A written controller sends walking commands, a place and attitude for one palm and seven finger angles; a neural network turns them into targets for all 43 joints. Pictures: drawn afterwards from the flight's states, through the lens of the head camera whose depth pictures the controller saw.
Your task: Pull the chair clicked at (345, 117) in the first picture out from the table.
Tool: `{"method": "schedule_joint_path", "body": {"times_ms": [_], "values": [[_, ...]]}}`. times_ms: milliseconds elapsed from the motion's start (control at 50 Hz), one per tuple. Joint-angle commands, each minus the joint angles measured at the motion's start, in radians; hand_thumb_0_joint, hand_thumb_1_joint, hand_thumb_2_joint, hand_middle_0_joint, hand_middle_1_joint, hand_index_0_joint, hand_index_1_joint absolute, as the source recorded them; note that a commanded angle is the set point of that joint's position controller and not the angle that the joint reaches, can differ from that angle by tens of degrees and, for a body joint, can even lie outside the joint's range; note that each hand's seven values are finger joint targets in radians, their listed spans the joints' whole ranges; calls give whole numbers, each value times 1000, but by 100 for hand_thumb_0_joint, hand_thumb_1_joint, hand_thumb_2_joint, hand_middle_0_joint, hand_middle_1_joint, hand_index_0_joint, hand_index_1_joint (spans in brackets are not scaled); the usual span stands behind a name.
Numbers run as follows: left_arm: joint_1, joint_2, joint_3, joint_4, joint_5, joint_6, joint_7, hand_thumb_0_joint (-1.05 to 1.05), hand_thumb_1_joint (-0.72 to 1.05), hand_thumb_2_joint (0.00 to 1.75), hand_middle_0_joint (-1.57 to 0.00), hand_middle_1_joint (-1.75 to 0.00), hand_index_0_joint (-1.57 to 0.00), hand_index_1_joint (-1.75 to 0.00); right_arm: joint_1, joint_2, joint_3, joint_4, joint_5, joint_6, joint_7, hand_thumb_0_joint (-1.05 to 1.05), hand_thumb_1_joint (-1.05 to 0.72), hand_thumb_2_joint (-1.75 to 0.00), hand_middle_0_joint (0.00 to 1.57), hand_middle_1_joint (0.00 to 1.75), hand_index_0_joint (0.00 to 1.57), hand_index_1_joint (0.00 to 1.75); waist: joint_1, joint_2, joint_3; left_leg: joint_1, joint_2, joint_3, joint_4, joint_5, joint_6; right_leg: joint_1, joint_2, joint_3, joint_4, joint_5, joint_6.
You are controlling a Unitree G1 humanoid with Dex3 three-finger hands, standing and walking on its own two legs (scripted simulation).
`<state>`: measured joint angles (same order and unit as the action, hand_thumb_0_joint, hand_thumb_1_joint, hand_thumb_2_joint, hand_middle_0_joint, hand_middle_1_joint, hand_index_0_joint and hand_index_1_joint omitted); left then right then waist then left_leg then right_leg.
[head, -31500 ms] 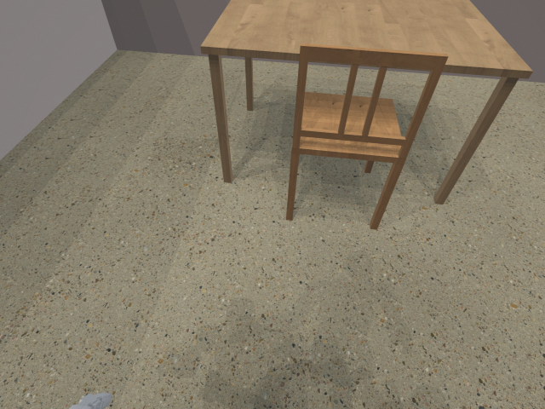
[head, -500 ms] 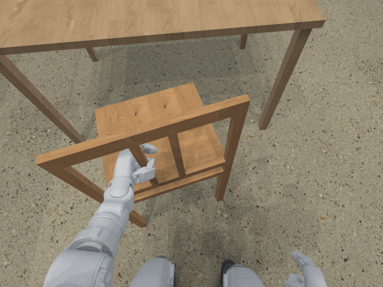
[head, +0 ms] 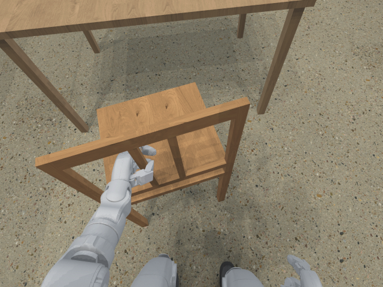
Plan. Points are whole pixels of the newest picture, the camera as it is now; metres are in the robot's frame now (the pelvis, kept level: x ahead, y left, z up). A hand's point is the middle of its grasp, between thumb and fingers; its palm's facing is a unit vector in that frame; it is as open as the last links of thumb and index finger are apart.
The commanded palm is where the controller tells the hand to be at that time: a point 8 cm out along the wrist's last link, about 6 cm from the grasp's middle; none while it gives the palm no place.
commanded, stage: step backward, pulling the chair out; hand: left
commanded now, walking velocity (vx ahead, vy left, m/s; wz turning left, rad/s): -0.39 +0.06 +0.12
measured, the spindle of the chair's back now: (145, 167) +0.39 +0.13 -0.12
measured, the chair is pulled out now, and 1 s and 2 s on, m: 0.35 0.56 0.57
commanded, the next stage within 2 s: stop walking, hand still on the chair in 0.66 s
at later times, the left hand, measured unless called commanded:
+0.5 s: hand (141, 218) +0.25 +0.12 -0.06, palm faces -0.05 -0.97 -0.22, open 5.4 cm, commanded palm +0.24 +0.17 -0.06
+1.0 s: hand (141, 270) +0.15 +0.11 -0.06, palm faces +0.01 -0.98 -0.19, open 5.3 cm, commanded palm +0.14 +0.16 -0.05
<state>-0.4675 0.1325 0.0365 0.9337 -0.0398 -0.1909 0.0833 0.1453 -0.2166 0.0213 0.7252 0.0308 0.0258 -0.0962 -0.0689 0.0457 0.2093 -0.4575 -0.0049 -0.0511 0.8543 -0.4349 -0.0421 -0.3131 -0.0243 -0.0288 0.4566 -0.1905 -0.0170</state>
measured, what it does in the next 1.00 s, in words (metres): walks backwards: left foot, then right foot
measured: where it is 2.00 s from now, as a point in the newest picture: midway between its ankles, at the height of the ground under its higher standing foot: outside the picture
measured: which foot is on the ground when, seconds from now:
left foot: up 0.00-0.12, down 0.14-0.42, up 0.44-0.60, down 0.62-0.88, up 0.90-1.00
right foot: down 0.00-0.20, up 0.22-0.36, down 0.38-1.00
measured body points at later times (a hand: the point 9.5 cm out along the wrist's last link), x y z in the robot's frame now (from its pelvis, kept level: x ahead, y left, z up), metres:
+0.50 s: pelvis -0.11 +0.00 +0.00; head -0.01 -0.02 +0.43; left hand +0.25 +0.17 -0.05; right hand +0.00 -0.23 -0.16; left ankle -0.10 +0.15 -0.71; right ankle -0.06 -0.11 -0.74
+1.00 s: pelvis -0.17 -0.02 -0.01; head -0.13 -0.04 +0.44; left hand +0.15 +0.16 -0.05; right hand -0.07 -0.27 -0.14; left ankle -0.21 +0.12 -0.73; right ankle -0.07 -0.11 -0.74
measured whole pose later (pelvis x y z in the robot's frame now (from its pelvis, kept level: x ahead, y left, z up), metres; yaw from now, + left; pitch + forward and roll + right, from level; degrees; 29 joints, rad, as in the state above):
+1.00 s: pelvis -0.17 -0.02 -0.01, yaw +3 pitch +0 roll +1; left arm -0.35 0.13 -0.01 0.86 -0.04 -0.09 0.09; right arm 0.22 -0.25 0.02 0.72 0.03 0.02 -0.11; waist -0.07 0.03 0.11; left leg -0.25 0.01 0.00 0.64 -0.44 0.01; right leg -0.39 -0.03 -0.08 0.48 -0.10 -0.04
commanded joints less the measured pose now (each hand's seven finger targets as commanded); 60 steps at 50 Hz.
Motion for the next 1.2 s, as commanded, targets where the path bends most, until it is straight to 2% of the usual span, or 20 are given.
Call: {"method": "schedule_joint_path", "body": {"times_ms": [0, 80, 120, 200, 260, 340, 400, 440, 480, 560, 620, 700, 780, 820, 860, 960, 1020, 1080, 1140, 1180], "values": [[-189, 177, 15, -150, 34, -17, 20, 0, 90, 90, -50, -145, -50, -145, -6, -120, -32, -102, -10, -40, -34, 0, -90, -90, 20, 30, 20, 30, 56, -176, -554, 43, 27, -23, -135, -4, -8, 420, -307, 98, 23, 865, -111], [-209, 128, -50, -168, 15, -2, 16, 0, 90, 90, -50, -145, -50, -145, 37, -152, -48, -103, -2, -29, -53, 0, -90, -90, 20, 30, 20, 30, 36, -192, -550, 202, 78, 16, -420, 302, 5, 365, -237, 70, 60, 744, -62], [-258, 77, -99, -240, 13, -11, 7, 0, 90, 90, -50, -145, -50, -145, 54, -192, -69, -128, -11, -16, -46, 0, -90, -90, 20, 30, 20, 30, 28, -38, -553, 370, 217, -85, -457, 872, 68, 192, -104, -2, 114, 466, 20], [-325, 12, -138, -303, 50, -40, -11, 0, 90, 90, -50, -145, -50, -145, 51, -135, -67, -133, -52, -19, 4, 0, -90, -90, 20, 30, 20, 30, 4, 305, -530, 543, 333, -155, -424, 1259, 153, -75, -22, 2, 299, -238, 13], [-274, 41, -98, -262, 52, -53, 0, 0, 90, 90, -50, -145, -50, -145, 78, -144, -81, -123, -39, -24, 26, 0, -90, -90, 20, 30, 20, 30, 17, 213, -513, 598, 342, -125, -326, 1325, 156, -64, -22, 25, 194, -184, -9], [-298, 75, -91, -228, 58, -81, -5, 0, 90, 90, -50, -145, -50, -145, 99, -144, -80, -112, -18, -34, 23, 0, -90, -90, 20, 30, 20, 30, 5, 94, -532, 540, 265, -80, -236, 1106, 87, 141, -14, 3, -123, 191, -12], [-301, 163, -45, -156, 50, -89, -9, 0, 90, 90, -50, -145, -50, -145, 62, -135, -72, -115, -2, -38, -10, 0, -90, -90, 20, 30, 20, 30, 19, -172, -517, 129, 81, 20, -83, 101, -13, 350, -281, 164, -53, 881, -130], [-272, 166, -17, -121, 37, -66, -7, 0, 90, 90, -50, -145, -50, -145, 7, -132, -75, -121, 5, -48, -18, 0, -90, -90, 20, 30, 20, 30, 54, -250, -526, 88, 53, -52, 76, -57, 1, 273, -332, 161, -40, 783, -146], [-248, 161, -17, -115, 39, -52, -2, 0, 90, 90, -50, -145, -50, -145, 7, -129, -51, -96, -8, -49, -24, 0, -90, -90, 20, 30, 20, 30, 48, -137, -525, 109, 58, -46, -39, -26, 0, 273, -309, 123, -30, 688, -136], [-208, 141, -28, -134, 12, -30, 7, 0, 90, 90, -50, -145, -50, -145, 48, -130, -43, -98, -2, -49, -37, 0, -90, -90, 20, 30, 20, 30, 39, -162, -558, 235, 77, 21, -365, 213, 10, 269, -222, 81, 37, 498, -56], [-228, 85, -69, -176, 5, -17, -1, 0, 90, 90, -50, -145, -50, -145, 60, -177, -65, -130, -9, -31, -27, 0, -90, -90, 20, 30, 20, 30, 45, 45, -510, 293, 280, -160, -452, 698, 119, 145, -41, 12, 143, 145, 32], [-300, 64, -89, -251, 20, -20, -13, 0, 90, 90, -50, -145, -50, -145, 41, -140, -54, -138, -24, -25, -10, 0, -90, -90, 20, 30, 20, 30, 40, 239, -460, 270, 328, -161, -450, 745, 158, 104, -27, 15, 187, -168, 17], [-334, 158, -43, -390, 8, -18, -5, 0, 90, 90, -50, -145, -50, -145, 77, -143, -57, -169, 11, -31, -15, 0, -90, -90, 20, 30, 20, 30, 31, 8, -560, 260, 192, -23, -322, 486, 70, 321, -88, 70, -21, 225, 9], [-247, 146, -53, -309, 5, 10, -1, 0, 90, 90, -50, -145, -50, -145, 58, -118, -50, -177, 23, -42, -20, 0, -90, -90, 20, 30, 20, 30, 38, -166, -516, 224, 59, 54, -244, 1, 30, 173, -233, 184, -161, -117, -47], [-216, 195, -14, -284, 12, 36, 13, 0, 90, 90, -50, -145, -50, -145, 64, -127, -49, -147, 14, -37, -27, 0, -90, -90, 20, 30, 20, 30, 54, -229, -451, 269, 9, 77, -95, -78, 37, -7, -265, 238, -299, -533, -39], [-158, 147, -18, -298, 15, 39, 15, 0, 90, 90, -50, -145, -50, -145, 55, -99, -18, -113, -13, -73, -30, 0, -90, -90, 20, 30, 20, 30, 34, -184, -460, 318, 11, 60, -338, 24, 63, 94, -211, 129, -217, -367, -23], [-104, 119, -36, -321, 16, 31, 10, 0, 90, 90, -50, -145, -50, -145, 57, -139, -29, -128, -21, -80, -35, 0, -90, -90, 20, 30, 20, 30, 63, 11, -377, 242, 102, -71, -566, 38, 112, 149, -97, 100, -87, -272, 23], [-107, 78, -85, -328, 17, 36, 5, 0, 90, 90, -50, -145, -50, -145, 43, -126, -23, -129, -9, -67, -33, 0, -90, -90, 20, 30, 20, 30, 60, 52, -373, 195, 119, -63, -581, 67, 114, 206, -79, 89, -64, -186, 30], [-65, 88, -73, -323, 26, 36, 8, 0, 90, 90, -50, -145, -50, -145, 53, -139, -36, -143, -10, -61, -30, 0, -90, -90, 20, 30, 20, 30, 60, -70, -392, 228, 91, -17, -520, 231, 82, 270, -107, 119, -94, -13, 8], [-33, 94, -84, -335, 23, 32, 4, 0, 90, 90, -50, -145, -50, -145, 50, -140, -40, -136, -6, -70, -30, 0, -90, -90, 20, 30, 20, 30, 54, -48, -392, 269, 88, -12, -515, 284, 68, 257, -121, 116, -98, 60, -2]]}}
